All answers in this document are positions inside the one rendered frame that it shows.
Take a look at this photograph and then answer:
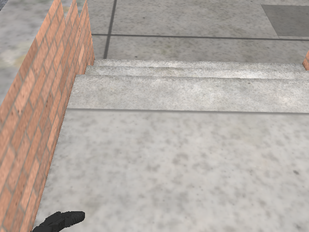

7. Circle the stairs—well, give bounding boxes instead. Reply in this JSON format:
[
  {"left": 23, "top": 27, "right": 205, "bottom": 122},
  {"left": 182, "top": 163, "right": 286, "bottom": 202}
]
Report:
[{"left": 85, "top": 59, "right": 309, "bottom": 80}]

